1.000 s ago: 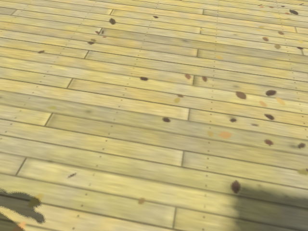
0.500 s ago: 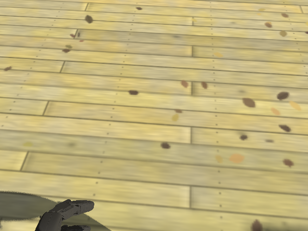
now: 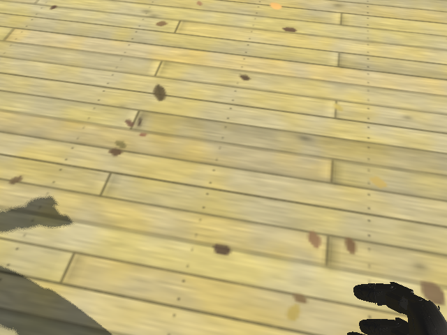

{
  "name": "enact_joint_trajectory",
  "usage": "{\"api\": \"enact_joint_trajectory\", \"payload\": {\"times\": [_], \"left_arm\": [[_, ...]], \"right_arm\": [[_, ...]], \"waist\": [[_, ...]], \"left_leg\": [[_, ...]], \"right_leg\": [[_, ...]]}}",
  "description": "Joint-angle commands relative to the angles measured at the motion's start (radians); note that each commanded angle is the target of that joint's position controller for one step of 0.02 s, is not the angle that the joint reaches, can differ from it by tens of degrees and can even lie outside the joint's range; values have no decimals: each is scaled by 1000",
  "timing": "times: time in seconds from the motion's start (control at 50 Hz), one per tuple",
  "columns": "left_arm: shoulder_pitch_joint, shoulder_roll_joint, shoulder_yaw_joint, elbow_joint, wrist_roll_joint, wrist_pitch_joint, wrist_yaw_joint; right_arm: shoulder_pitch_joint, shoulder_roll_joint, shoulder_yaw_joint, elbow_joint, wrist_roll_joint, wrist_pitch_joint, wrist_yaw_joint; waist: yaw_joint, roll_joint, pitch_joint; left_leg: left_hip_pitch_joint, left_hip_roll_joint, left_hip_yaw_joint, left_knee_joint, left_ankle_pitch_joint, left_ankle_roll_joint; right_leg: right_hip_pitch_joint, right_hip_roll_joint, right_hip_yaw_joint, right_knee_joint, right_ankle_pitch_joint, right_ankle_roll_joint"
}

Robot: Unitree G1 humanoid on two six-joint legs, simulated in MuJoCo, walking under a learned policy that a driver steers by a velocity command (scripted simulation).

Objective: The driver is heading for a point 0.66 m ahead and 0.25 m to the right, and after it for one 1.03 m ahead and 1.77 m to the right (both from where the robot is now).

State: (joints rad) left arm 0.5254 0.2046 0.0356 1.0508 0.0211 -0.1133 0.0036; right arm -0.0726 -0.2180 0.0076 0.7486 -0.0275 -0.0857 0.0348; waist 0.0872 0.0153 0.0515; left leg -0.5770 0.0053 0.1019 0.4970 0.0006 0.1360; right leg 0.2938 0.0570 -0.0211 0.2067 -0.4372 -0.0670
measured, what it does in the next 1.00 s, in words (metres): walks ahead, turning right: right foot, then left foot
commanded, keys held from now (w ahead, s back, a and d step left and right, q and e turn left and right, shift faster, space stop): w+e+shift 1.00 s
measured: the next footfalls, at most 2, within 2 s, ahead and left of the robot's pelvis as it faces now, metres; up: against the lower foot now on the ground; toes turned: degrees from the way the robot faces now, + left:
right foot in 0.46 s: +0.63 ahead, -0.10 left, +0.00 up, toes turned -24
left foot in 0.88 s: +1.10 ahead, -0.18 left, +0.00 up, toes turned -46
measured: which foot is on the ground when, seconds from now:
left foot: down 0.00-0.46, up 0.48-0.86, down 0.88-1.00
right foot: down 0.00-0.02, up 0.04-0.44, down 0.46-0.88, up 0.90-1.00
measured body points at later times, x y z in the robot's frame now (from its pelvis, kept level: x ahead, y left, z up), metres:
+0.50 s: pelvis +0.49 -0.05 -0.01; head +0.51 -0.06 +0.44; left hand +0.73 +0.14 -0.11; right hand +0.39 -0.29 -0.15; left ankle +0.24 +0.11 -0.60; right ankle +0.60 -0.09 -0.71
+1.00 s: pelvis +0.93 -0.22 +0.02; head +0.95 -0.24 +0.46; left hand +1.21 -0.06 -0.09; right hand +0.84 -0.52 -0.08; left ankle +1.07 -0.16 -0.71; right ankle +0.75 -0.16 -0.59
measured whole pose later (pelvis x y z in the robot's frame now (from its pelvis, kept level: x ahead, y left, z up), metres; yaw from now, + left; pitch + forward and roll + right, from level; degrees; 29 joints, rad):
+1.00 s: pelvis +0.93 -0.22 +0.02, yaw -49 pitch +2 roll +2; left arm 0.29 0.37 0.08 0.79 0.02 -0.04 -0.02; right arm 0.17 -0.29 -0.04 0.69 -0.06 -0.07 -0.02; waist 0.04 -0.03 0.04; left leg -0.38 0.02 0.05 0.58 -0.23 -0.03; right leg -0.35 0.08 0.08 1.30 -0.33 -0.12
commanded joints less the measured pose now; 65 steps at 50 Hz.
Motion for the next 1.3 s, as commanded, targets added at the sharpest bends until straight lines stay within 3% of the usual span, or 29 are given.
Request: {"api": "enact_joint_trajectory", "payload": {"times": [0.02, 0.04, 0.06, 0.1, 0.14, 0.2, 0.32, 0.4, 0.44, 0.46, 0.48, 0.5, 0.52, 0.54, 0.56, 0.62, 0.68, 0.8, 0.84, 0.88, 0.9, 0.92, 0.96, 0.98, 1.04, 1.12, 1.22, 1.26, 1.3], "left_arm": [[-73, 139, 27, -98, 24, 7, 13], [103, 24, 3, -125, -69, -2, -6], [-34, 134, 21, -127, -57, 2, 10], [-167, 120, 23, -152, -39, 12, -2], [-172, 68, 18, -171, -3, 48, -26], [-267, 38, 13, -233, -1, 86, -49], [-513, 55, -7, -344, -8, 82, -76], [-418, 122, 6, -326, -6, 79, -78], [-71, 216, 52, -231, -8, 82, -55], [102, 257, 83, -175, -14, 81, -36], [-1, 287, 102, -174, -34, 91, -18], [-82, 395, 117, -217, 5, 101, -26], [-82, 381, 121, -245, 16, 105, -15], [-102, 286, 104, -235, 13, 98, -5], [-133, 245, 90, -224, 8, 88, 0], [-181, 210, 65, -241, -16, 41, 7], [-163, 242, 73, -254, -19, 17, 1], [-85, 273, 95, -247, -30, 27, -16], [-115, 310, 102, -259, -23, 25, -11], [-237, 316, 100, -295, -11, 14, -19], [-240, 142, 55, -339, -18, 6, -15], [-119, 127, 29, -398, -58, 14, -12], [-240, 214, 37, -354, -5, 49, -14], [-285, 209, 37, -358, 7, 60, -29], [-367, 131, 14, -429, 16, 98, -68], [-472, 130, -3, -512, 11, 114, -84], [-635, 128, -18, -548, 11, 108, -112], [-593, 142, -13, -527, 14, 103, -103], [-357, 194, 14, -456, 17, 94, -81]], "right_arm": [[643, -308, -108, 103, -28, 3, -58], [564, -327, -118, 97, -47, -2, -37], [445, -225, -111, 77, -38, -1, -22], [361, -121, -87, 100, -34, -23, -17], [389, -79, -72, 147, -19, -35, -24], [411, -74, -70, 177, 16, -54, -19], [461, -105, -65, 190, 13, -68, -28], [482, -232, -85, 159, 16, -39, -80], [382, -271, -104, 116, 0, -1, -84], [331, -269, -110, 99, -3, 15, -74], [276, -152, -85, 65, -6, 8, -47], [369, -94, -64, -54, 6, -14, -46], [335, -106, -46, -91, 8, -44, -43], [285, -151, -49, -79, 2, -58, -40], [250, -149, -49, -84, -9, -55, -38], [263, -128, -35, -83, -52, 10, -31], [85, -102, -14, -171, -39, 25, -16], [-32, -113, -7, -241, -1, 14, -20], [103, -188, -38, -209, 2, 7, -38], [500, -290, -88, -118, -1, -1, -71], [653, -352, -107, -87, -43, -4, -84], [519, -394, -119, -103, -51, 0, -64], [338, -188, -85, -132, -31, 13, -52], [352, -167, -80, -105, -35, 14, -50], [437, -129, -67, -3, -9, -11, -38], [398, -147, -68, 23, 1, -42, -24], [488, -208, -78, 67, -2, -42, -36], [533, -262, -87, 69, 0, -27, -49], [506, -325, -100, 58, -4, 3, -61]], "waist": [[-334, 22, -367], [-164, 342, -523], [-176, 113, -370], [-139, -56, -122], [-86, -7, -50], [-62, 38, 19], [-72, 22, 123], [11, 98, 13], [186, 118, -151], [256, 58, -207], [163, -183, -86], [-2, -249, -212], [24, -140, -292], [5, 40, -138], [-50, 104, -57], [-136, 119, 10], [-95, 66, 61], [3, -61, -19], [-67, -71, -125], [-299, -64, -315], [-304, 172, -421], [-151, 430, -493], [-148, 92, -199], [-146, 14, -136], [-107, 60, -38], [-55, 69, 14], [-94, 16, 99], [-62, 67, 34], [70, 118, -92]], "left_leg": [[867, 244, -312, 82, -385, 19], [1083, 472, -901, -166, -676, 126], [944, 398, -823, -251, -769, 79], [627, 341, -506, -286, -449, 33], [468, 288, -303, -315, -305, -16], [423, 249, -95, -359, -149, -80], [455, 153, 199, -399, 386, -143], [640, 223, 224, -145, 1135, -165], [586, 250, 179, 258, 1124, -130], [458, 206, 166, 625, 831, -110], [155, -1, 134, 1001, -241, -119], [-188, -66, -40, 1242, -509, -163], [-320, -32, -185, 1217, -467, -152], [-336, 26, -204, 1097, -406, -144], [-275, 61, -202, 985, -374, -149], [-101, 123, -183, 797, -386, -202], [-16, 126, -114, 489, -229, -226], [158, 15, -92, 63, 78, -163], [351, -35, -110, 23, -15, -145], [782, 53, -165, 68, -196, -122], [1020, 327, -472, 17, -537, -88], [1028, 494, -1025, -215, -696, -5], [730, 385, -730, -229, -732, -3], [637, 348, -595, -235, -557, -15], [510, 304, -336, -287, -301, -48], [430, 265, -53, -359, -26, -86], [502, 193, 182, -382, 421, -129], [606, 220, 194, -252, 885, -135], [611, 272, 169, 54, 1102, -109]], "right_leg": [[-518, -131, 23, 959, 678, -87], [-873, 16, 101, 1286, -8, -58], [-966, -69, 123, 1287, 115, -86], [-941, -142, 109, 1175, 228, -80], [-887, -184, 104, 1137, 240, -67], [-981, -221, 67, 1089, 290, -46], [-967, -143, -128, 673, 538, -78], [-752, 0, -227, 532, 466, -136], [-406, 42, -174, 524, 375, -181], [-196, 28, -76, 435, 336, -221], [-158, -55, 112, 389, 322, -247], [75, -224, 590, 330, 452, -437], [125, -318, 848, 99, 118, -484], [-28, -308, 826, 14, 33, -420], [-192, -269, 735, 9, 97, -368], [-513, -148, 515, -2, 300, -318], [-665, -58, 404, -44, 436, -285], [-451, -51, 398, 67, 801, -164], [-383, -52, 416, 260, 1017, -114], [-553, -5, 377, 722, 902, -77], [-806, 85, 279, 1074, 130, -72], [-1005, 92, 193, 1232, -56, -59], [-1061, -50, 131, 1203, 140, -51], [-1045, -78, 118, 1173, 151, -44], [-1078, -150, 112, 1148, 157, -36], [-1090, -168, 75, 1027, 333, -30], [-943, -86, -137, 633, 442, -92], [-828, -9, -181, 577, 379, -126], [-564, 54, -140, 546, 263, -163]]}}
